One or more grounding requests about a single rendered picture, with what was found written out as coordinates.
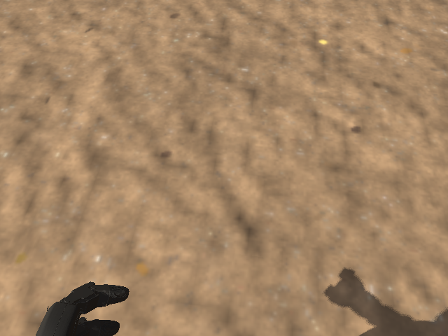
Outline robot left hand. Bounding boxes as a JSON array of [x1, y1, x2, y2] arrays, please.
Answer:
[[36, 282, 129, 336]]

